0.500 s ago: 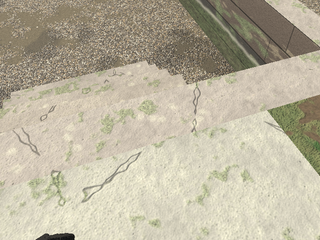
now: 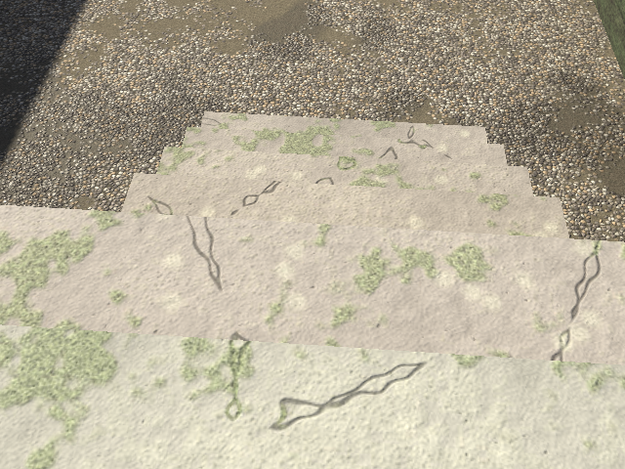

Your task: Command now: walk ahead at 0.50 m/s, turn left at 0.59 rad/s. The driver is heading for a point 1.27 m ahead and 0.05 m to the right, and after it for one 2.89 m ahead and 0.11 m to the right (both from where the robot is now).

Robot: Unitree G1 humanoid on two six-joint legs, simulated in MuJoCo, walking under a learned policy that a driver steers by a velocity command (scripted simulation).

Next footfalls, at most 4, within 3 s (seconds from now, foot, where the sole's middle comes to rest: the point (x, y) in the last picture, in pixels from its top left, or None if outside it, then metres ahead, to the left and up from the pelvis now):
0.40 right None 0.40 -0.13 -0.76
0.90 left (266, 352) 0.68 0.14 -0.76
1.40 right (341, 263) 0.93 -0.03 -0.76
1.98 left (266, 221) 1.19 0.19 -0.94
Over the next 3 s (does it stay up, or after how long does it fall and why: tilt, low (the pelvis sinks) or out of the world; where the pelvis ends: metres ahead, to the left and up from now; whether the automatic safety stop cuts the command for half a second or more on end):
stays up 1.20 0.10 -0.19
